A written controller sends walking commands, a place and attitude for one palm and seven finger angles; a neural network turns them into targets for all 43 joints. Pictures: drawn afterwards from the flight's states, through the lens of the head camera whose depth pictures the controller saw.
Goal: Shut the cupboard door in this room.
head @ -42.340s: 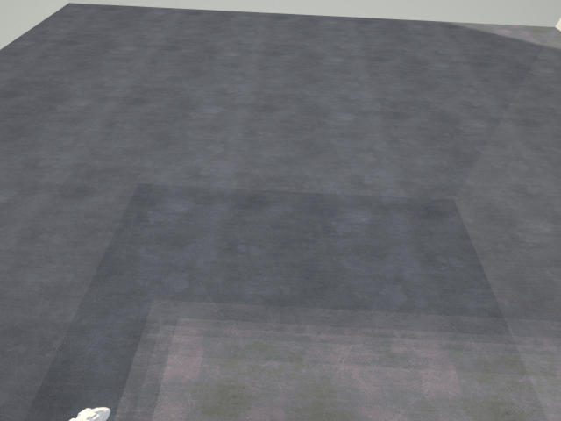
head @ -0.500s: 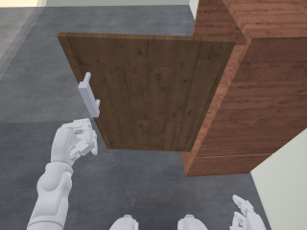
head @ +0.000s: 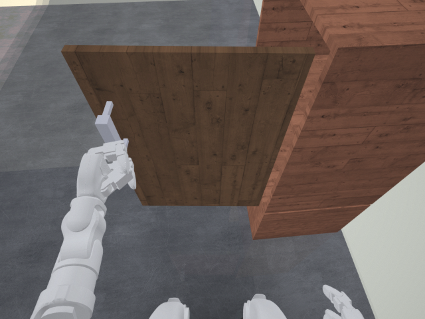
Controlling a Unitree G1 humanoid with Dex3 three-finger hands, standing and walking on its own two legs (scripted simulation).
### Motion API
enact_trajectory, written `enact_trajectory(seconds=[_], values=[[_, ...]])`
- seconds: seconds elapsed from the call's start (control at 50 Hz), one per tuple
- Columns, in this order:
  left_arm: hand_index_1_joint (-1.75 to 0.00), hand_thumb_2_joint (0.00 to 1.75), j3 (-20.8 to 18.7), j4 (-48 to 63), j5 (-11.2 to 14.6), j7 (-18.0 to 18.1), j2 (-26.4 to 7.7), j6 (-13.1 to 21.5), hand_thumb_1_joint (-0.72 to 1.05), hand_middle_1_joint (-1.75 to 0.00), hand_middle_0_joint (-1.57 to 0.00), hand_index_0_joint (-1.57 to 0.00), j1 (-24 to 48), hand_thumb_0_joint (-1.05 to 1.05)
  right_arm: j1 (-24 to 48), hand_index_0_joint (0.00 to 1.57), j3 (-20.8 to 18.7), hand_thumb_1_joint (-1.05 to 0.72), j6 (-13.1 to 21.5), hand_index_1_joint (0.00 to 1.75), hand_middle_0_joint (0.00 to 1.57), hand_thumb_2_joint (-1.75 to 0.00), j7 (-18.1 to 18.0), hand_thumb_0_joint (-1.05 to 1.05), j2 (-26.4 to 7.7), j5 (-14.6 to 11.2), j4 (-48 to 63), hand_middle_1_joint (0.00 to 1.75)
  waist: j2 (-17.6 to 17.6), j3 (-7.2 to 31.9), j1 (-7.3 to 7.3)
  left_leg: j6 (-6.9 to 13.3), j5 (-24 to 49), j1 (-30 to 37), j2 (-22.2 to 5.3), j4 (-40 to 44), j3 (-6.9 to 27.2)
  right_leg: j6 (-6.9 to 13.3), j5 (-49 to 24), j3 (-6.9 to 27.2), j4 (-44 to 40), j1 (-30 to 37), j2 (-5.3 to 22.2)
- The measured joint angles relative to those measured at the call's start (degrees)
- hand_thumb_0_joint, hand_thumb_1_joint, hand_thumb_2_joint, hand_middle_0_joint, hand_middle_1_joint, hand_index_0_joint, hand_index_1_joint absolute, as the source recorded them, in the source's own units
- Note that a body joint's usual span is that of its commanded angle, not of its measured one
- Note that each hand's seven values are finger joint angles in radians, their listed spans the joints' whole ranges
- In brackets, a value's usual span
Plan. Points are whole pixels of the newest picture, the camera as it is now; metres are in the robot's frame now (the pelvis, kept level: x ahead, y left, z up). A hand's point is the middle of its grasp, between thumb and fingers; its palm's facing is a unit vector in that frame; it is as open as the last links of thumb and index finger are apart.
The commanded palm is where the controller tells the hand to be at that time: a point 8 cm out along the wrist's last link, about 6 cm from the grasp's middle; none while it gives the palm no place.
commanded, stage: bring the fist close to the handle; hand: left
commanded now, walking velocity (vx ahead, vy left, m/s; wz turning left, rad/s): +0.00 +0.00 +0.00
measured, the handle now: (115, 133) +0.46 +0.22 +0.05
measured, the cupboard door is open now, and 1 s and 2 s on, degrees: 85 76 63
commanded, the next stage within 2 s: push the door shut along its arc in 0.22 s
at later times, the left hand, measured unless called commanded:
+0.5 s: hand (129, 166) +0.38 +0.17 +0.05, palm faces -0.02 -1.00 -0.03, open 3.1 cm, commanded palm +0.37 +0.23 +0.06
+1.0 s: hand (139, 141) +0.44 +0.17 +0.05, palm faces -0.16 -0.99 -0.03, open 3.1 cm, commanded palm +0.44 +0.21 +0.06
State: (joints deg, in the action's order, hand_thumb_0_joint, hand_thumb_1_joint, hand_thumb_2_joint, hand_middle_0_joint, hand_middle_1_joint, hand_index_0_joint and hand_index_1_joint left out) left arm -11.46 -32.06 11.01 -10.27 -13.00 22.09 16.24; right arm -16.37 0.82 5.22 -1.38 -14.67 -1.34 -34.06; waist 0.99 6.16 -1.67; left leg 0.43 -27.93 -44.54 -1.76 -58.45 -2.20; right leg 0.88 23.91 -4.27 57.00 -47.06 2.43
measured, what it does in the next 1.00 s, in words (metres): stands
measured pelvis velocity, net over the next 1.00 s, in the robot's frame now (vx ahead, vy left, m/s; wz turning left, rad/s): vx -0.01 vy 0.01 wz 0.01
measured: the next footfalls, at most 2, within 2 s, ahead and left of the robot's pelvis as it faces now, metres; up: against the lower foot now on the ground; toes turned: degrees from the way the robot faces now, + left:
none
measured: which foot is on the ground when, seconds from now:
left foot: down 0.00-1.00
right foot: down 0.00-1.00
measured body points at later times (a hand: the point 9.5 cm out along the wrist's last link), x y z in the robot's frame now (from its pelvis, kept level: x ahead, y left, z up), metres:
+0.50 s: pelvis +0.00 +0.00 +0.00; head +0.08 +0.01 +0.44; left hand +0.38 +0.23 +0.06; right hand +0.13 -0.25 -0.11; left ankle +0.01 +0.11 -0.67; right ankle +0.04 -0.11 -0.67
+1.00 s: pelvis -0.01 +0.01 -0.01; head +0.09 +0.02 +0.42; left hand +0.44 +0.22 +0.06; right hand +0.06 -0.26 -0.13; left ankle +0.01 +0.11 -0.67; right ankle +0.04 -0.11 -0.67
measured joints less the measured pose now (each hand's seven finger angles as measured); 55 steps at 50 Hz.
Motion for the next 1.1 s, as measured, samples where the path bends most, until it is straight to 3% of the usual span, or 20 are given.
enact_trajectory(seconds=[0.16, 0.42, 0.74, 0.94, 1.1], values=[[-1.5, 0.9, -1.5, -1.9, 0.4, -0.6, -0.9, 1.5, 0.89, -1.5, -1.3, -1.3, 0.6, 0.02, -0.2, 0.2, -0.2, -0.91, -0.4, 0.3, 0.2, -0.9, -0.3, 0.01, -0.2, -0.1, -0.5, 0.3, -0.2, -0.4, -0.31, 0.0, 0.2, -0.1, -0.1, 0.2, 0.0, 0.0, -0.3, 0.0, -0.3, 0.0, -0.1], [-1.5, 0.9, -0.4, -3.7, -0.1, -1.0, -0.8, 1.5, 0.9, -1.5, -1.3, -1.3, 2.5, 0.02, 0.7, 0.2, 0.0, -0.91, -0.2, 0.3, 0.2, -0.9, -0.3, 0.01, 0.0, 0.0, -0.2, 0.3, -0.1, -0.2, -0.35, 0.2, 0.2, -0.6, 0.1, -0.1, 0.2, -0.2, -0.4, -0.1, -0.4, -0.3, 0.0], [-1.5, 0.9, -1.4, -16.0, 0.0, -6.0, -4.5, 1.5, 0.9, -1.5, -1.31, -1.31, 14.8, 0.02, -0.2, 0.21, 0.4, -0.91, -0.5, 0.3, 0.2, -0.89, -0.6, 0.01, -0.4, -0.3, -1.8, 0.3, 0.1, -0.3, -1.23, 0.5, 0.0, -3.9, 0.3, -2.0, 0.7, -0.4, -0.4, -0.5, 0.9, -3.0, 0.3], [-1.5, 0.9, -1.0, -24.9, -0.9, -8.3, -7.3, 1.9, 0.9, -1.5, -1.3, -1.31, 24.0, 0.02, -1.6, 0.21, 0.4, -0.91, -1.2, 0.3, 0.2, -0.89, -0.4, 0.01, -1.1, -0.2, -3.4, 0.3, 0.1, -0.4, -2.99, 0.8, 0.1, -7.3, 0.4, -3.6, 1.1, -0.5, -0.7, -0.9, 1.9, -6.0, 0.5], [-1.5, 0.9, -2.7, -30.5, -2.7, -10.0, -9.8, 1.4, 0.9, -1.5, -1.3, -1.3, 30.5, 0.02, -2.5, 0.21, 0.9, -0.91, -1.8, 0.3, 0.2, -0.89, -0.2, 0.01, -1.4, 0.1, -3.2, 0.3, 0.2, -0.3, -5.5, 1.0, -0.2, -10.1, 0.0, -5.0, 0.7, -0.6, -0.9, -0.5, 2.9, -8.9, 0.1]])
